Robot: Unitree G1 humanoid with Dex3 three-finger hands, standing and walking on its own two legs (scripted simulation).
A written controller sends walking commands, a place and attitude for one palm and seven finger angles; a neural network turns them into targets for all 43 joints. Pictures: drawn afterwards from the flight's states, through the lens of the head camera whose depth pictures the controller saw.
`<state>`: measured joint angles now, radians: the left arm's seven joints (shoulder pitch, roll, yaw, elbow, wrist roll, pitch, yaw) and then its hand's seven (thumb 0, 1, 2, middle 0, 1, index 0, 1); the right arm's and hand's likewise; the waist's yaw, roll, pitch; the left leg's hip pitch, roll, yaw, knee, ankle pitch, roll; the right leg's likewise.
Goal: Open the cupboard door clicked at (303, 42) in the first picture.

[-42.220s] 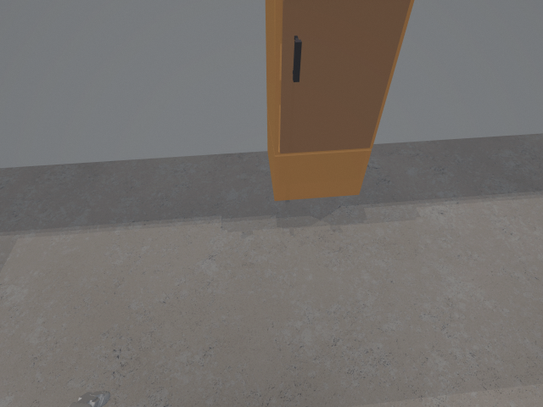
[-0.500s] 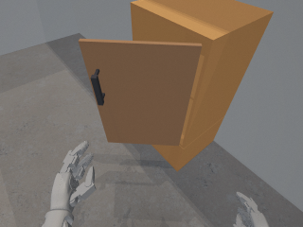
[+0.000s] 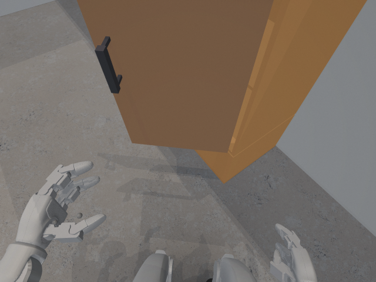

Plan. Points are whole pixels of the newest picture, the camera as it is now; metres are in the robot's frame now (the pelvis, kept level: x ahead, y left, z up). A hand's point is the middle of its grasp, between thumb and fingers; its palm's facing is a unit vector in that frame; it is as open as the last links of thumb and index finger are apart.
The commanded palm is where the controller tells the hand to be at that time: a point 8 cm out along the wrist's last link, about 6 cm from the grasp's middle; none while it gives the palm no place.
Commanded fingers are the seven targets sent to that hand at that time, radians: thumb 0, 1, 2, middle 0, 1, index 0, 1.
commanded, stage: raise the hand with hooked fingers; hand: left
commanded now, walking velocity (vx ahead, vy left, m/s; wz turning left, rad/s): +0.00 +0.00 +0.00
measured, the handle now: (111, 66) +0.60 +0.24 +0.07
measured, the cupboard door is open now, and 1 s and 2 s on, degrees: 47 47 47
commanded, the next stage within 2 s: move the hooked fingers beside the handle in 1.32 s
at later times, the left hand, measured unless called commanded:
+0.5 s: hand (47, 193) +0.26 +0.28 +0.07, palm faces -0.03 -1.00 -0.06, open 13.5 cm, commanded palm +0.24 +0.33 +0.07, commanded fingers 0.00 -0.50 0.30 -0.30 -1.20 -0.30 -1.20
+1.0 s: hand (28, 167) +0.30 +0.32 +0.09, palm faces -0.05 -1.00 -0.06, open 14.0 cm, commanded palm +0.27 +0.36 +0.09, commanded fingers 0.00 -0.50 0.30 -0.30 -1.20 -0.30 -1.20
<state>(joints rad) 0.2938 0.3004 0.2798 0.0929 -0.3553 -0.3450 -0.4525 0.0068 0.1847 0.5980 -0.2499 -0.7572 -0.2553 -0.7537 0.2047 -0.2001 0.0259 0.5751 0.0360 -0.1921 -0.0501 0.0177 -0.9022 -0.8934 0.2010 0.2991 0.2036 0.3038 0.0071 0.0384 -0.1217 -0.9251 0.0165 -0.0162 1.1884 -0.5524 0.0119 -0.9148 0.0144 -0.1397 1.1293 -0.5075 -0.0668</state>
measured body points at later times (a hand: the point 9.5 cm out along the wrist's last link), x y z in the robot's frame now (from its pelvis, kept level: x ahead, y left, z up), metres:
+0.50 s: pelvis +0.00 +0.03 +0.02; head +0.08 +0.05 +0.46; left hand +0.26 +0.33 +0.07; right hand +0.18 -0.21 -0.05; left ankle +0.01 +0.11 -0.65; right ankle +0.03 -0.08 -0.65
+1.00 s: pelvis +0.01 +0.04 +0.03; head +0.08 +0.06 +0.47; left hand +0.30 +0.37 +0.09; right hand +0.15 -0.21 -0.05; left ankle +0.01 +0.11 -0.65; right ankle +0.03 -0.08 -0.65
